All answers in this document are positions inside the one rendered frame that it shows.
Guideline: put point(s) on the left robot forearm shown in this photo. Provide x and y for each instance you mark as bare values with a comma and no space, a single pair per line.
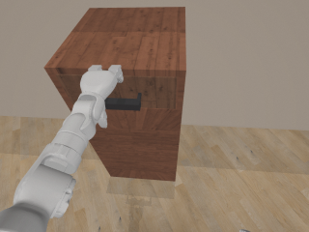
65,151

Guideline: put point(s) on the robot left hand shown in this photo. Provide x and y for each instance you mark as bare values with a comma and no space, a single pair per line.
101,82

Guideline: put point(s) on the handle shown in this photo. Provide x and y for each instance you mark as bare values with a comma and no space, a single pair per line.
123,103

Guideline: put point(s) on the drawer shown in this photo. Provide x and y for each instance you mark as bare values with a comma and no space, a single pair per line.
156,91

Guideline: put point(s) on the robot left upper arm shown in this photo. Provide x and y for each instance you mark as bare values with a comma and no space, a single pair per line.
46,195

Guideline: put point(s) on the cabinet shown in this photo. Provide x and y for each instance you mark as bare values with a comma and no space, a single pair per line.
145,41

